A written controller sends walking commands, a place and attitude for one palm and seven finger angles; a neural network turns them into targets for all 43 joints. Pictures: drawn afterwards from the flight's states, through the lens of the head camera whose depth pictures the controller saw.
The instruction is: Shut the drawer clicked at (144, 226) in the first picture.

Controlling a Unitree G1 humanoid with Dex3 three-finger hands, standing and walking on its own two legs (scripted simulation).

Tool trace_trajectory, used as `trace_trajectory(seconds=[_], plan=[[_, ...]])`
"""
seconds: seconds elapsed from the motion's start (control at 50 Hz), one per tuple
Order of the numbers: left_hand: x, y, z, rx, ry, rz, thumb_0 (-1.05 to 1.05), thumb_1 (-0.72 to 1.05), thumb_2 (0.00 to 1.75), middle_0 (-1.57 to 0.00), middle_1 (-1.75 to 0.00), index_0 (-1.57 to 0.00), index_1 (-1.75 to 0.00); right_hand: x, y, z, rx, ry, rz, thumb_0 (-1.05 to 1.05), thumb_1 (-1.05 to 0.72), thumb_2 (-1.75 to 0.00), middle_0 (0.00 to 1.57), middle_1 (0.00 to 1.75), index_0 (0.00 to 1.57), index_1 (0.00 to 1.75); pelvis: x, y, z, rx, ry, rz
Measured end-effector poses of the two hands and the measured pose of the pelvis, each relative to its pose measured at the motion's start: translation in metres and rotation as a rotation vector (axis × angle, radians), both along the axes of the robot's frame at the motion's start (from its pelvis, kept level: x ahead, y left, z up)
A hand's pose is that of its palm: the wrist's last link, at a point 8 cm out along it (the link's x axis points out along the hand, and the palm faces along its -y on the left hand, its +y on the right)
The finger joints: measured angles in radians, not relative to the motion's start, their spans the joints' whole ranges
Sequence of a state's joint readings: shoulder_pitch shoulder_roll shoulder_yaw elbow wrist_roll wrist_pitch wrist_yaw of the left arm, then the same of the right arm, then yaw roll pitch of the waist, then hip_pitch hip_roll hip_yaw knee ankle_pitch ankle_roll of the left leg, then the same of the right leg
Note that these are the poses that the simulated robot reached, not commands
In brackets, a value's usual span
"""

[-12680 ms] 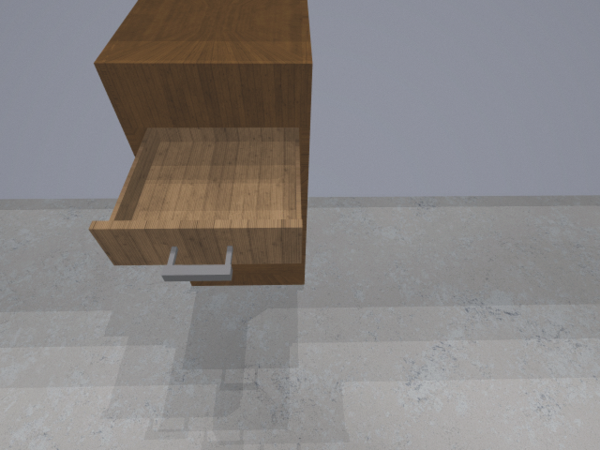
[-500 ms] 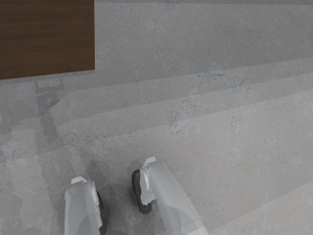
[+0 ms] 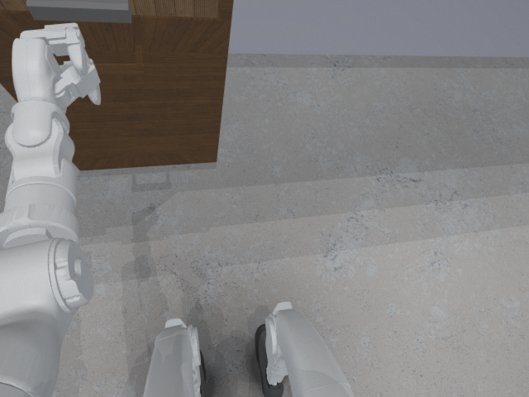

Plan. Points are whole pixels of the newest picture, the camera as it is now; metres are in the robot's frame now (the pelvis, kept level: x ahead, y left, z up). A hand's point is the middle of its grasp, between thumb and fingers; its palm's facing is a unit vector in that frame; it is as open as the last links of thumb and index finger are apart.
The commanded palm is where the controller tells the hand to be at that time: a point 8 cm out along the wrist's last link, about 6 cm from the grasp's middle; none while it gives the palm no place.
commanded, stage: pull the fist back off the drawer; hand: left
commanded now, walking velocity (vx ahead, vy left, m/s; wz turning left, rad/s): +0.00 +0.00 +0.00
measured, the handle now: out of the picture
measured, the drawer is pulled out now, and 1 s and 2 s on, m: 0.00 0.00 0.00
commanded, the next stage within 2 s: draw the hand back to the body in 0.06 s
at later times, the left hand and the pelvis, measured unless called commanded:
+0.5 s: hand (52, 113) +0.45 +0.19 +0.10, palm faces +0.09 -0.99 -0.04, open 3.3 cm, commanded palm +0.40 +0.23 +0.11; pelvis +0.02 -0.01 +0.06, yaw +2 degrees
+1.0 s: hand out of the picture +0.30 +0.23 +0.21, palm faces +0.31 -0.91 -0.28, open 3.2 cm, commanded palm +0.25 +0.26 +0.23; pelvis +0.04 -0.01 +0.12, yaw +3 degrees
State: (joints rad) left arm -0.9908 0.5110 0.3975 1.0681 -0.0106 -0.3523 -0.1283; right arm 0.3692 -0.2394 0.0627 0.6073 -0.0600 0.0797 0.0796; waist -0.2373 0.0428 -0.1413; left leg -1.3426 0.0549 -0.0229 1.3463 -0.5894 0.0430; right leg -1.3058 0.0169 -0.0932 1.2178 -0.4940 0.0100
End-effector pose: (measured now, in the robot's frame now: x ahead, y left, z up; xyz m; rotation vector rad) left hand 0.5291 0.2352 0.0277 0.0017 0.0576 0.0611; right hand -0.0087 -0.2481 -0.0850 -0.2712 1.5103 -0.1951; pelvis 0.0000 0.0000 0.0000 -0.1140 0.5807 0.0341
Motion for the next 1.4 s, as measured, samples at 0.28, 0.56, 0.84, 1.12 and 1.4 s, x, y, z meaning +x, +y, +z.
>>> trace_trajectory(seconds=[0.28,0.56,0.84,1.12,1.4], plan=[[-0.023,-0.007,0.017,0.035,-0.071,-0.009,0.01,0.9,0.9,-1.4,-1.6,-1.4,-1.6,0.047,-0.016,-0.006,0.002,-0.098,0.024,0.0,-0.91,-0.9,0.2,0.3,0.2,0.3,0.004,-0.007,0.006,0.024,-0.04,-0.001],[-0.127,0.011,0.092,0.038,-0.058,0.028,0.01,0.9,0.9,-1.4,-1.6,-1.4,-1.6,0.1,-0.003,0.047,0.079,-0.323,0.056,0.0,-0.91,-0.89,0.2,0.3,0.21,0.3,0.02,-0.013,0.066,0.064,-0.234,0.015],[-0.219,0.016,0.15,0.231,0.029,0.133,0.01,0.9,0.9,-1.4,-1.6,-1.4,-1.6,0.196,0.0,0.111,0.047,-0.656,0.105,0.01,-0.91,-0.9,0.2,0.3,0.2,0.3,0.03,-0.01,0.106,0.101,-0.442,0.012],[-0.295,0.035,0.222,0.315,-0.041,0.296,0.01,0.9,0.9,-1.4,-1.6,-1.4,-1.6,0.252,0.042,0.147,0.139,-0.823,0.25,0.01,-0.91,-0.9,0.2,0.3,0.2,0.3,0.043,-0.01,0.131,0.117,-0.59,0.028],[-0.365,0.04,0.288,0.488,-0.18,0.369,0.01,0.89,0.9,-1.4,-1.6,-1.41,-1.6,0.242,0.038,0.144,0.152,-0.834,0.276,0.01,-0.91,-0.9,0.2,0.3,0.21,0.3,0.044,-0.013,0.134,0.115,-0.636,0.03]])
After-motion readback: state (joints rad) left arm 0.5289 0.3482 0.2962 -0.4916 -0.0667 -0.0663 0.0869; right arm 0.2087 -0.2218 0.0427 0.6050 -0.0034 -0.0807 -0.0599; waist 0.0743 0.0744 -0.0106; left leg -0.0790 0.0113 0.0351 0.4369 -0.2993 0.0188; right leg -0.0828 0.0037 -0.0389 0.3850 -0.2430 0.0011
